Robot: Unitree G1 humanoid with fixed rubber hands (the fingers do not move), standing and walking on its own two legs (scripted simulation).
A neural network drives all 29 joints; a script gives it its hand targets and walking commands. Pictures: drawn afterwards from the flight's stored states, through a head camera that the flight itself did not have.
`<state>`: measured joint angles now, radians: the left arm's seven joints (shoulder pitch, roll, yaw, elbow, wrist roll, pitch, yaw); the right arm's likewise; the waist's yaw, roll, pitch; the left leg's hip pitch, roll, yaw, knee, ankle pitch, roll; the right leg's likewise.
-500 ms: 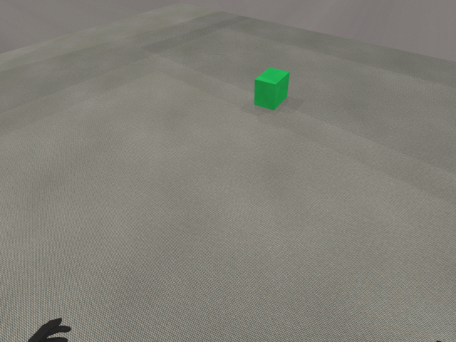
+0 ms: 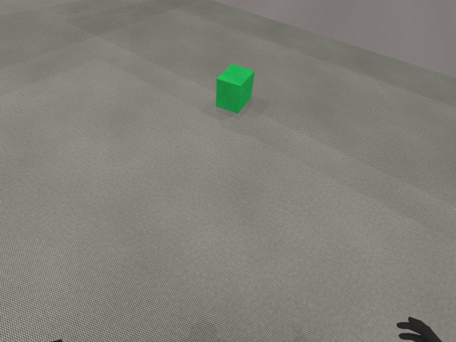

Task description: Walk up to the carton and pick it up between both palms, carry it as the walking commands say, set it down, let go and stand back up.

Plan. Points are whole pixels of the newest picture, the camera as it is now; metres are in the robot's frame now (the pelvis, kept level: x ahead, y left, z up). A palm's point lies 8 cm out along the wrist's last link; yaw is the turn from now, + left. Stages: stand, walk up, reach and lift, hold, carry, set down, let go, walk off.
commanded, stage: walk up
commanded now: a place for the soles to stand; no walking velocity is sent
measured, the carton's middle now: (234, 88) +1.93 +0.00 -0.65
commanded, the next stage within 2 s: none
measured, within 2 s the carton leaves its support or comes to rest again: neither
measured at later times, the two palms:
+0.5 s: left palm (118, 194) +0.44 +0.28 -0.05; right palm (405, 257) +0.35 -0.38 -0.09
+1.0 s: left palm (136, 137) +0.68 +0.30 -0.08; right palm (368, 152) +0.64 -0.37 -0.05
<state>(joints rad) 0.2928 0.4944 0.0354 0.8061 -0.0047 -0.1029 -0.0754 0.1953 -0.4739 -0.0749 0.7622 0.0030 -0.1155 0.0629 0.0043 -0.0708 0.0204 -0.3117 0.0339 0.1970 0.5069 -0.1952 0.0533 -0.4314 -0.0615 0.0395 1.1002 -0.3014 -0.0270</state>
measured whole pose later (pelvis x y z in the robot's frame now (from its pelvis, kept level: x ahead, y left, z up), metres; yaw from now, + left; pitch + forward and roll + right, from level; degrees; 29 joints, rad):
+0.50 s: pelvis +0.30 -0.05 +0.00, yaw -2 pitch -1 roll -1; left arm 0.18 0.46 0.09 0.79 0.00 -0.10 -0.06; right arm 0.30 -0.48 -0.06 0.82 -0.02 -0.09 0.06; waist -0.02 0.05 0.07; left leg -0.50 0.12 -0.01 0.99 -0.29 0.01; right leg -0.26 0.00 -0.13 0.49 -0.22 -0.06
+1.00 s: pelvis +0.57 -0.02 +0.01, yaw -3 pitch -1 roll +1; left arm 0.27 0.47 0.06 0.81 0.02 -0.07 -0.09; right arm 0.28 -0.49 -0.08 0.76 0.00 -0.12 0.06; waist -0.02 -0.06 0.04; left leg -0.19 0.02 0.17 0.44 -0.24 0.05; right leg -0.55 -0.13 -0.01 0.80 -0.22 0.00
